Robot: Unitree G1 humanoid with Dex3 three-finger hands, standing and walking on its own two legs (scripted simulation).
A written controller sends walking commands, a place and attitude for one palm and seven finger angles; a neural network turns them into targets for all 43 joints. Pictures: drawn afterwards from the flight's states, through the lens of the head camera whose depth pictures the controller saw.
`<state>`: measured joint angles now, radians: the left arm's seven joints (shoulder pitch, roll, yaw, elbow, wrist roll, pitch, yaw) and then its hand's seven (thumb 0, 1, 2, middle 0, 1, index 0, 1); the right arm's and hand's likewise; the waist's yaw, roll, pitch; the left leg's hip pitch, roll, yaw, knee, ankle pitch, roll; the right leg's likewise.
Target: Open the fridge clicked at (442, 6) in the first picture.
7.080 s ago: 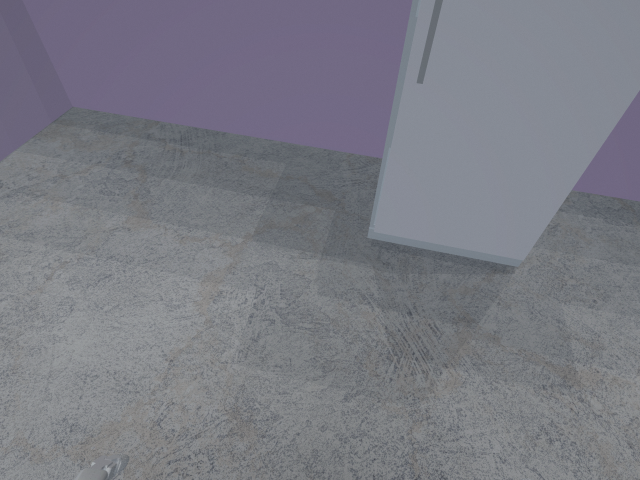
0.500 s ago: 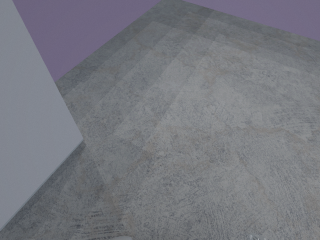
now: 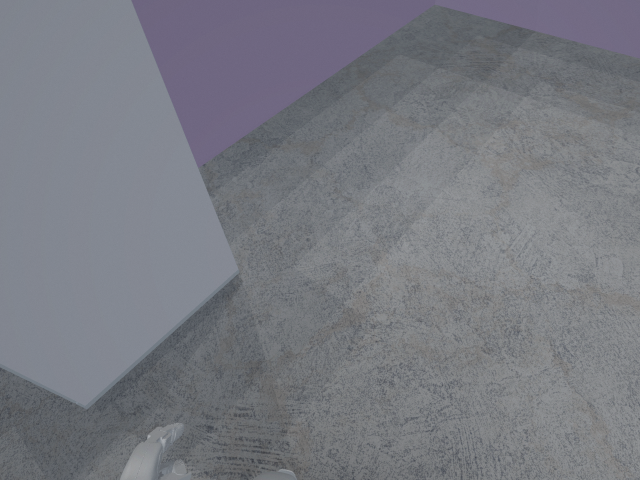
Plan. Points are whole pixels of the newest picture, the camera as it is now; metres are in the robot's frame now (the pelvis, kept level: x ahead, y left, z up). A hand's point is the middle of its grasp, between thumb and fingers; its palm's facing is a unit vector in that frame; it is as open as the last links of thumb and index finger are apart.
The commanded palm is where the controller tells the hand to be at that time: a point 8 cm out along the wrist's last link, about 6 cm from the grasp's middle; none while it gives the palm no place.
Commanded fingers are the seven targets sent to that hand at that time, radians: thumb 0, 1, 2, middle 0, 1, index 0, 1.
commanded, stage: turn to face it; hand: left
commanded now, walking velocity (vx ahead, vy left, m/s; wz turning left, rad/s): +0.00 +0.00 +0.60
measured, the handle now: out of the picture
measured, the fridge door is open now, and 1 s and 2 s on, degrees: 0 0 0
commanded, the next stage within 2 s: take the last steps up to it in 1.30 s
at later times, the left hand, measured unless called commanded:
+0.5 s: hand out of the picture -0.05 +0.25 -0.19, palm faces +0.36 -0.90 -0.25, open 7.4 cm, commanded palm none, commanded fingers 0.00 0.90 0.90 -0.20 -0.30 -0.20 -0.30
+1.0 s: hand out of the picture +0.03 +0.26 -0.13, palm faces +0.55 -0.79 -0.28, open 7.4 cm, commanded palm none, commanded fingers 0.00 0.90 0.90 -0.20 -0.30 -0.20 -0.30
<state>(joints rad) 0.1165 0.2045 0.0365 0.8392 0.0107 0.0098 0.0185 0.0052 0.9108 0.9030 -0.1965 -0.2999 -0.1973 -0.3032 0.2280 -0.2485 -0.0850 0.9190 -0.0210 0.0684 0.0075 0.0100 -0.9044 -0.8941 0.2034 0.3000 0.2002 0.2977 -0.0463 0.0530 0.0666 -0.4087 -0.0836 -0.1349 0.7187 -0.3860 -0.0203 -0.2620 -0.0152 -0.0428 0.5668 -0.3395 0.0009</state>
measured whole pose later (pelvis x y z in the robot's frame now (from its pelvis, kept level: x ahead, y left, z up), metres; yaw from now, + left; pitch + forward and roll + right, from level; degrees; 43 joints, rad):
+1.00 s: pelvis +0.01 +0.01 +0.00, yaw +36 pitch +0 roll +0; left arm 0.09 0.22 0.03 0.82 0.00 0.01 0.02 0.01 0.91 0.90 -0.20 -0.30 -0.20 -0.30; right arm 0.26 -0.23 -0.07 0.93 -0.02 0.06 0.01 0.01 -0.90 -0.89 0.20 0.30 0.20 0.30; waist -0.05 0.04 0.06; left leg -0.34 -0.09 -0.16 0.60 -0.27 0.01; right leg -0.26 -0.02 -0.02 0.54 -0.25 0.04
